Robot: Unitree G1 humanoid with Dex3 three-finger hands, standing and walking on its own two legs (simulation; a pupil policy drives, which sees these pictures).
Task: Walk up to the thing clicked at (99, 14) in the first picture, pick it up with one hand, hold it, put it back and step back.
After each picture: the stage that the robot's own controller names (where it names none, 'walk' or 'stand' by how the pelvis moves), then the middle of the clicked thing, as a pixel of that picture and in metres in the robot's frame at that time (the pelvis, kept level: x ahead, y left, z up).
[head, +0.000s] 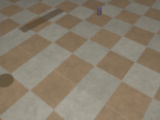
stand; (99, 11) +2.16 -0.26 -0.72
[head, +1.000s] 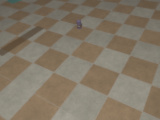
walk; (79, 24) +2.03 +0.13 -0.69
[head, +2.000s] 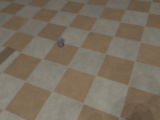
walk; (60, 42) +1.41 +0.34 -0.72
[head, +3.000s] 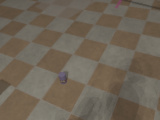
walk; (62, 78) +0.94 +0.28 -0.72
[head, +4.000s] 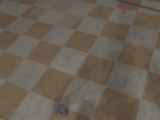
walk; (63, 110) +0.56 +0.25 -0.71
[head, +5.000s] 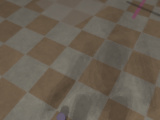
stand; (61, 119) +0.44 +0.19 -0.70
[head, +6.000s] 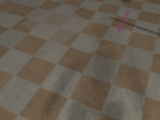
stand; out of the picture +0.39 +0.21 -0.72
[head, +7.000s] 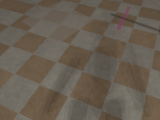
stand; out of the picture +0.38 +0.21 -0.72
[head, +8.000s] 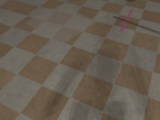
stand; out of the picture +0.39 +0.21 -0.72
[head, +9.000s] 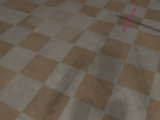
stand; out of the picture +0.38 +0.20 -0.73
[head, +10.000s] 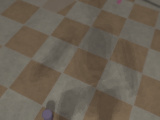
go down; (48, 116) +0.40 +0.21 -0.66
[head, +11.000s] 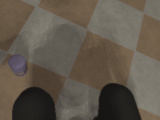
go down; (18, 66) +0.45 +0.24 -0.30
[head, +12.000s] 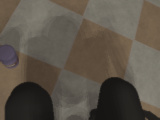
close in; (8, 57) +0.46 +0.26 -0.27
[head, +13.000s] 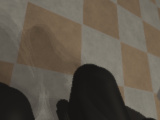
close; out of the picture +0.44 +0.29 -0.22
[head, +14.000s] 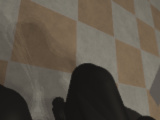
close; out of the picture +0.43 +0.30 -0.23
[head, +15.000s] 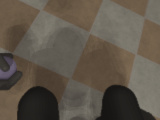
lift; (5, 73) +0.36 +0.27 -0.09
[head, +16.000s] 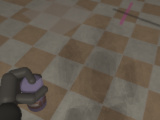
hold; (34, 94) +0.33 +0.17 +0.03
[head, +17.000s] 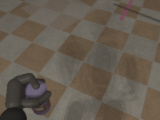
hold; (38, 98) +0.32 +0.17 -0.02
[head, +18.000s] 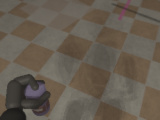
crouch; (38, 99) +0.32 +0.17 -0.03
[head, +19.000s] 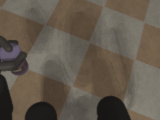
crouch; (15, 60) +0.44 +0.21 -0.10
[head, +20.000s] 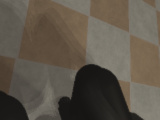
lower; out of the picture +0.45 +0.30 -0.23
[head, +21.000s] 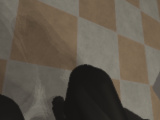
lower; out of the picture +0.44 +0.31 -0.24
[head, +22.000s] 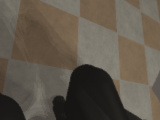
lower; out of the picture +0.44 +0.31 -0.24
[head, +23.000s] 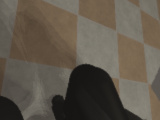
lower; out of the picture +0.44 +0.31 -0.24
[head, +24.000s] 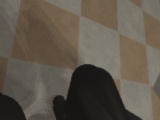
loosen; out of the picture +0.44 +0.31 -0.24
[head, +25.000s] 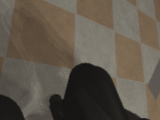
withdraw; out of the picture +0.44 +0.30 -0.24
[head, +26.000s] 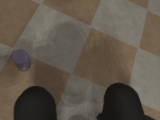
walk; (22, 61) +0.47 +0.25 -0.30
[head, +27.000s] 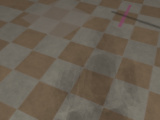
stand; out of the picture +0.42 +0.20 -0.65
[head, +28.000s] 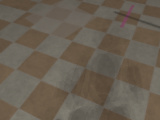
stand; out of the picture +0.42 +0.21 -0.67
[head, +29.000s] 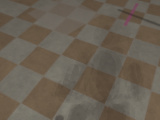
stand; out of the picture +0.42 +0.21 -0.67
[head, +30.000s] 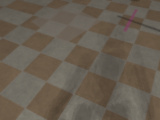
walk; out of the picture +0.44 +0.21 -0.72
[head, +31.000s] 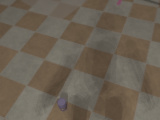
walk; (62, 104) +0.54 +0.21 -0.71
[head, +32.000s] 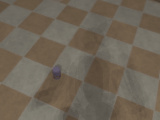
walk; (56, 73) +0.81 +0.18 -0.70
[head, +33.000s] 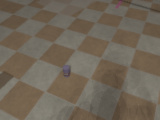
stand; (66, 71) +1.02 +0.19 -0.70
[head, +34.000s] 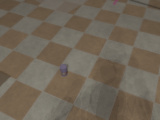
stand; (63, 70) +0.99 +0.20 -0.73
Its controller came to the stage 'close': yes
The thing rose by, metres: 0.69
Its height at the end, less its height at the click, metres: +0.00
